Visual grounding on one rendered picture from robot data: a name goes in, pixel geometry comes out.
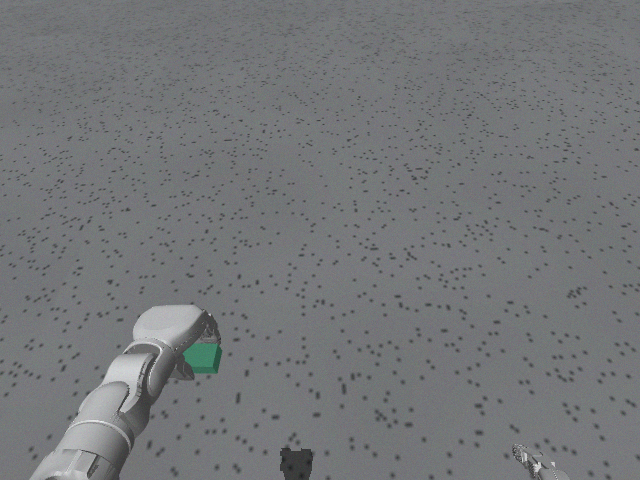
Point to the right robot hand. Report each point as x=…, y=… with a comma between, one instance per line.
x=539, y=465

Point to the small box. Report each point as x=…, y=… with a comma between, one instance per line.
x=204, y=358

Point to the left robot arm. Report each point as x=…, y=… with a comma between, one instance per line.
x=101, y=437

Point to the left robot hand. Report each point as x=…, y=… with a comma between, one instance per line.
x=178, y=326

